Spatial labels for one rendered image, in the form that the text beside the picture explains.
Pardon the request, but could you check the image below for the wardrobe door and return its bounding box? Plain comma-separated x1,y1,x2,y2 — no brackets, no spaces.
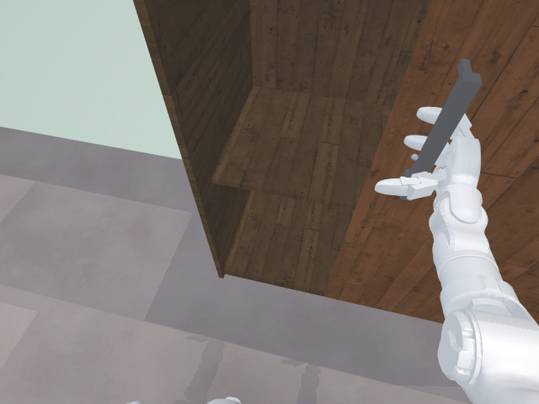
324,0,539,325

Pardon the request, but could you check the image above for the robot right upper arm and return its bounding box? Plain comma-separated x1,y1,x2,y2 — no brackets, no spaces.
437,308,539,404

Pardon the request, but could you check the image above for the handle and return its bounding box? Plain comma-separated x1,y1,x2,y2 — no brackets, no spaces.
400,59,482,201

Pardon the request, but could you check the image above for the right robot hand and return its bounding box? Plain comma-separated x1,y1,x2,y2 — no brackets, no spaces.
375,107,481,200

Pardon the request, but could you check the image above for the robot right forearm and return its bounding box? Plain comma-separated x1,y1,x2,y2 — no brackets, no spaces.
429,183,539,326

